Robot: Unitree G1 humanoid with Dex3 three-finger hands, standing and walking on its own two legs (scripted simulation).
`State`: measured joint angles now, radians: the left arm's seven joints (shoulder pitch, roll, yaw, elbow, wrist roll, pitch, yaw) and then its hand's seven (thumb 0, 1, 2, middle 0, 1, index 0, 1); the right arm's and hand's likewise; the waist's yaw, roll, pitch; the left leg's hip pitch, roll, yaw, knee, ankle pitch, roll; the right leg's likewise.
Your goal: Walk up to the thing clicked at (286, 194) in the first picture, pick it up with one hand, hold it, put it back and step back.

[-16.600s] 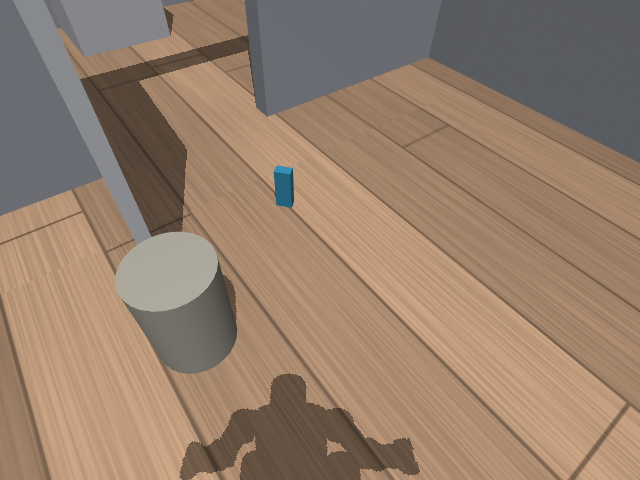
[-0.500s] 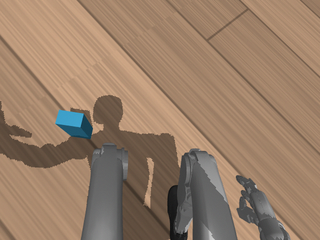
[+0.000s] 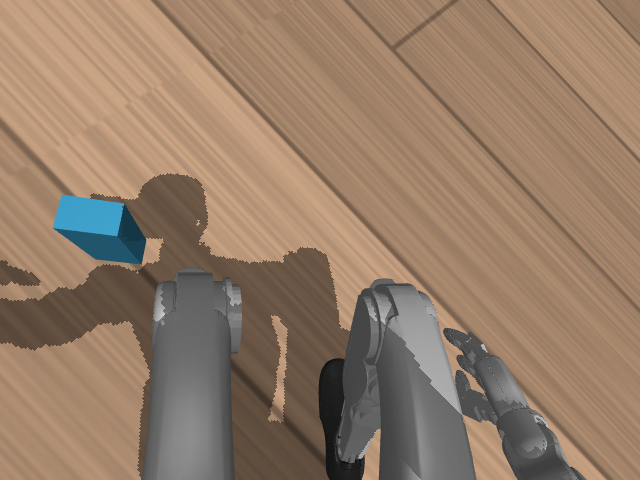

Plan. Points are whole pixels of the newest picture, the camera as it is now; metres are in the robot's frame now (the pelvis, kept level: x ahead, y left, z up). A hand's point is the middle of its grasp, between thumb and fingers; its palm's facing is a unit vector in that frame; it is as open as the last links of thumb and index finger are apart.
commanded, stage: approach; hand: left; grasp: from the side
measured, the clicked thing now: (108, 235) +0.39 +0.29 -0.24
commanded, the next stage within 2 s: close in in 0.16 s
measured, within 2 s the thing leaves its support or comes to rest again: neither
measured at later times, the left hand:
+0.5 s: hand (46, 255) +0.35 +0.35 -0.21, palm faces +0.29 -0.95 +0.11, open 17.6 cm
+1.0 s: hand (84, 248) +0.36 +0.31 -0.21, palm faces +0.33 -0.94 +0.02, open 17.6 cm
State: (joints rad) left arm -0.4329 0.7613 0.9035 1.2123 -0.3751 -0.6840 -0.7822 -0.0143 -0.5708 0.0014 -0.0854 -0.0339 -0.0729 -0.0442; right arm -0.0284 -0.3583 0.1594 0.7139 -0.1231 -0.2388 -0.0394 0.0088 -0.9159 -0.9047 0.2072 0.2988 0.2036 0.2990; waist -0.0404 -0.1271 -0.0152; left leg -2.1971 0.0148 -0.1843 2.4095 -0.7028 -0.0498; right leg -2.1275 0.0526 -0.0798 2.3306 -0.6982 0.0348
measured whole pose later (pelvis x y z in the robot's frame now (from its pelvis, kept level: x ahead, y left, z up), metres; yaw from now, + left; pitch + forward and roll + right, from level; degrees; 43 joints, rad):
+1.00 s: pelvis -0.01 +0.02 -0.06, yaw -7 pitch +12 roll -15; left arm -0.42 0.68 0.59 1.28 -0.21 -1.10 -0.18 -0.02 -0.61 0.00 -0.08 -0.09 -0.10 -0.07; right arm -0.15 -0.37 0.40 0.60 -0.32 -0.04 0.15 0.00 -0.94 -0.90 0.21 0.30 0.21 0.30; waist -0.16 -0.24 0.21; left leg -2.21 -0.01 -0.35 2.68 -0.70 -0.03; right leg -2.08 0.10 -0.20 2.47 -0.65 0.06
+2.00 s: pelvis -0.02 +0.03 -0.06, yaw -8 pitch +10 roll -17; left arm -0.45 0.69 0.54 1.29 -0.16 -1.16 -0.02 -0.01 0.00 0.44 -0.55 -0.45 -0.54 -0.45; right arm -0.19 -0.37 0.45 0.57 -0.34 -0.01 0.17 0.00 -0.90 -0.90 0.21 0.30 0.20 0.30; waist -0.16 -0.27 0.27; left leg -2.20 0.00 -0.39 2.69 -0.72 -0.03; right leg -2.05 0.11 -0.23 2.45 -0.64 0.06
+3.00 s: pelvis -0.01 +0.02 -0.05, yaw -8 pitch +13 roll -17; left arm -0.36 0.64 0.53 1.06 -0.15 -1.05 0.01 -0.03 -0.46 0.84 -0.95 -1.24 -0.98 -1.22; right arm -0.15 -0.34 0.39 0.60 -0.32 0.01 0.17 0.00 -0.92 -0.90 0.21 0.30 0.20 0.30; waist -0.13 -0.26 0.24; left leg -2.20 0.00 -0.38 2.66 -0.72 -0.03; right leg -2.05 0.09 -0.23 2.42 -0.65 0.06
